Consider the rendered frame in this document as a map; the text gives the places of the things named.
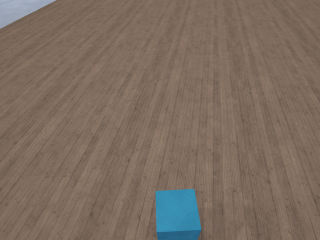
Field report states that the carton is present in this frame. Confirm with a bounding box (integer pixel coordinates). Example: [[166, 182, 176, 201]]
[[155, 189, 202, 240]]

